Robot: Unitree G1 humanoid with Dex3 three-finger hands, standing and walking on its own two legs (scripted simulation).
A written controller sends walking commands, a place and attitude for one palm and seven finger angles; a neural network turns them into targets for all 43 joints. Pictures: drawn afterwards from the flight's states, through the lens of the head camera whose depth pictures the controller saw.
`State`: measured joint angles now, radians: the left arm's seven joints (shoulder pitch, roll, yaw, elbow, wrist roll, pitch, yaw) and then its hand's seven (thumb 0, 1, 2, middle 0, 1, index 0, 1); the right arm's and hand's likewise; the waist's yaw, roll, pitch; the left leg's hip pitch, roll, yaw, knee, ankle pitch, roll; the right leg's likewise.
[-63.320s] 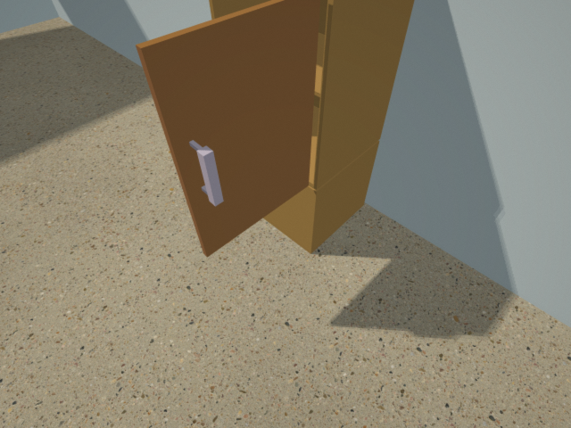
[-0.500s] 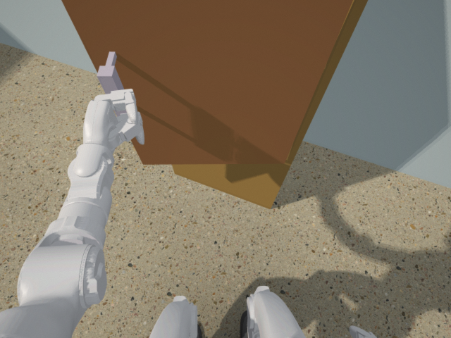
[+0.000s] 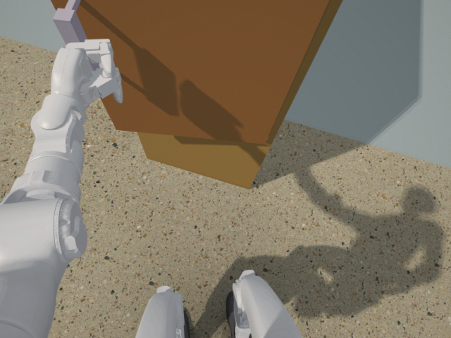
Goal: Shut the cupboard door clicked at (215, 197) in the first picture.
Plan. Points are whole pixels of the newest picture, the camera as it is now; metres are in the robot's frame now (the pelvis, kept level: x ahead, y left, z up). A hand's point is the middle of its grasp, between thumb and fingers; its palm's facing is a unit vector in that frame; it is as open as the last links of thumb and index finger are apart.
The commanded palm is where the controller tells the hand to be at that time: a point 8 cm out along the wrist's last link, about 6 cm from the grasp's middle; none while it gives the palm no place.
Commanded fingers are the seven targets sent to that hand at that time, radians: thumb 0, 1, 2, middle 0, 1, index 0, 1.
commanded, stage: push the door shut along its arc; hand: left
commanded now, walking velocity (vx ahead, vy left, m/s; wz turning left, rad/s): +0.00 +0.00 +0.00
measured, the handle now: (87, 46) +0.61 +0.17 +0.08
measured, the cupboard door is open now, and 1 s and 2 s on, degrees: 13 3 3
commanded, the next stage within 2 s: pull the fist back off the door in 0.74 s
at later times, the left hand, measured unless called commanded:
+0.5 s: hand (146, 50) +0.59 +0.07 +0.08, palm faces -0.32 -0.95 -0.02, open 3.1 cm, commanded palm +0.59 +0.12 +0.08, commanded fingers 0.00 0.90 0.90 -1.30 -1.50 -1.30 -1.50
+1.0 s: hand (151, 37) +0.63 +0.07 +0.07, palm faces +0.04 -0.99 +0.10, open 3.1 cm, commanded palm +0.60 +0.09 +0.08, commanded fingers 0.00 0.90 0.90 -1.30 -1.50 -1.30 -1.50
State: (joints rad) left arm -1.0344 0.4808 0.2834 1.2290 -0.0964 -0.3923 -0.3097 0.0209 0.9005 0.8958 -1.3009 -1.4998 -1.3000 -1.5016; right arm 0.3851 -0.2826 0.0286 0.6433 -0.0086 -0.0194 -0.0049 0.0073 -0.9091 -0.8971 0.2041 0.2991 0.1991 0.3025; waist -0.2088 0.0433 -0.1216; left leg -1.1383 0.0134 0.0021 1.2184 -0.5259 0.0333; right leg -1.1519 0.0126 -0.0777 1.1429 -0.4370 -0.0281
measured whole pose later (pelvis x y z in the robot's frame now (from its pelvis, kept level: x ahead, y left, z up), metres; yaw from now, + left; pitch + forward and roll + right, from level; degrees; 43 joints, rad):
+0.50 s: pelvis +0.01 +0.01 -0.01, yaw -2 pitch +30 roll -4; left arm -1.25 0.55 0.30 1.31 -0.01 -0.30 -0.34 0.02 0.90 0.90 -1.30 -1.50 -1.30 -1.50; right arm 0.41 -0.27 0.05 0.62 -0.03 -0.02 0.01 0.00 -0.91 -0.90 0.20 0.30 0.20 0.30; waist -0.29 0.07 -0.11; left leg -1.23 0.03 0.01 1.27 -0.56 0.04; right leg -1.24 0.03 -0.07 1.18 -0.46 -0.02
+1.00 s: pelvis +0.01 -0.01 -0.02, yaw -2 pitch +34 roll -4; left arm -1.37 0.50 0.39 1.31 0.00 -0.22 0.04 0.03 0.87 0.91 -1.30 -1.50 -1.30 -1.50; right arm 0.45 -0.26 0.04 0.63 -0.10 -0.05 0.05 0.00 -0.91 -0.90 0.20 0.30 0.20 0.30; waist -0.30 0.07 -0.13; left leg -1.34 0.04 -0.02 1.31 -0.56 0.01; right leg -1.34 0.04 -0.10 1.21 -0.46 -0.04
